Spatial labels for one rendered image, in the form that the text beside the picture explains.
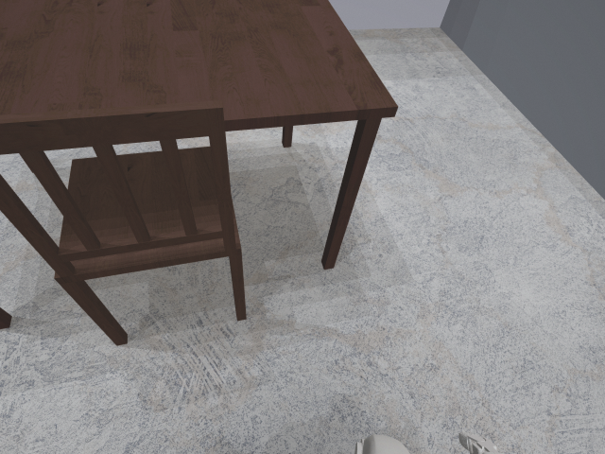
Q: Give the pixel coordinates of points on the robot right hand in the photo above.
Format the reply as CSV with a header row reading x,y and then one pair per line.
x,y
476,444

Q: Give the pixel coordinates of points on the chair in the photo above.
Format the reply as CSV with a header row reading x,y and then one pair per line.
x,y
130,212

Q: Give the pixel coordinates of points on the table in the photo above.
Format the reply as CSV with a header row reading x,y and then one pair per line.
x,y
272,63

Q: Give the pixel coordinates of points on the right robot thigh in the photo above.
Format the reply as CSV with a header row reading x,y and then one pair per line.
x,y
380,444

